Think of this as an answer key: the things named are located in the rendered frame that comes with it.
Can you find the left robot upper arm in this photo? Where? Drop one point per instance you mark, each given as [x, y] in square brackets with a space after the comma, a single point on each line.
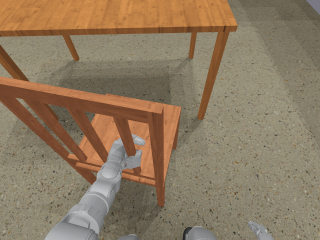
[69, 231]

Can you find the chair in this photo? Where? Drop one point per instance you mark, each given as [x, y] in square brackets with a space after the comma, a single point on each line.
[115, 117]

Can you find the left robot hand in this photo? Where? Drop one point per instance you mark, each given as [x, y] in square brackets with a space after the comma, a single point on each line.
[118, 153]

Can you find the robot right thigh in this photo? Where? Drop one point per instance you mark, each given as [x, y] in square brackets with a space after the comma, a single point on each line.
[200, 234]

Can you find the table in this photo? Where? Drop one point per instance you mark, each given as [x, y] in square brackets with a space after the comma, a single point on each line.
[108, 17]

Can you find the right robot hand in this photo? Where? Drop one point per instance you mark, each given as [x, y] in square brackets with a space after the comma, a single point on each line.
[260, 231]

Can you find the left robot forearm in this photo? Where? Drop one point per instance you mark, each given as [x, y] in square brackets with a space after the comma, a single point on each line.
[97, 201]

